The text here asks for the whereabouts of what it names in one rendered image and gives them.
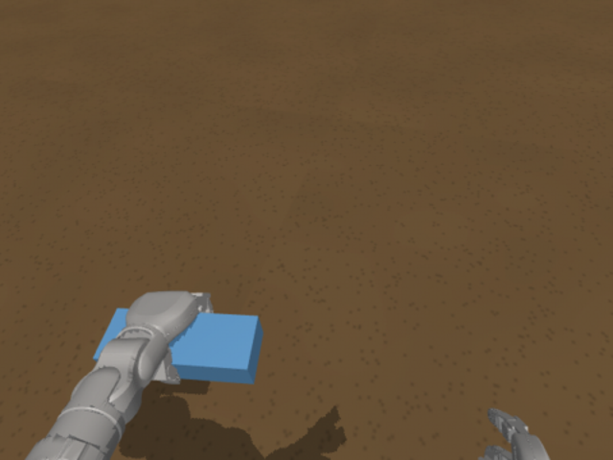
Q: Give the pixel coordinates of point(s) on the left robot hand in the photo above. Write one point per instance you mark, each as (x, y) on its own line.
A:
(170, 312)

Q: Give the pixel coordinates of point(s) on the right robot hand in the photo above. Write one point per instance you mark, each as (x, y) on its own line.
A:
(524, 446)

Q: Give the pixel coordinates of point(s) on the left robot arm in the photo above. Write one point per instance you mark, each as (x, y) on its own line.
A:
(92, 423)

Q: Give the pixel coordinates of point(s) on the carton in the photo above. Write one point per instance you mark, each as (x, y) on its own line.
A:
(215, 347)

